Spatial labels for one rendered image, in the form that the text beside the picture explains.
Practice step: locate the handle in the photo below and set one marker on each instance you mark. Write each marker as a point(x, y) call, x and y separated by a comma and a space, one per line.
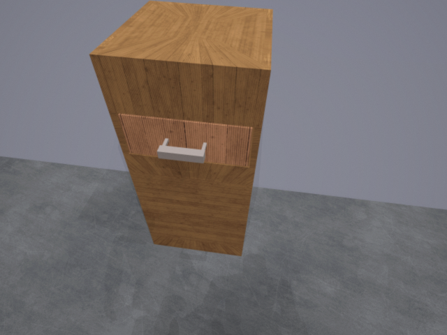
point(181, 154)

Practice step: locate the drawer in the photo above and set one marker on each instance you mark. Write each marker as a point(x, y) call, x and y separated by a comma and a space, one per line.
point(227, 144)

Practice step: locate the cabinet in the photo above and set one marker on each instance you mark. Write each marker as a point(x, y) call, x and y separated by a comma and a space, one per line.
point(193, 62)

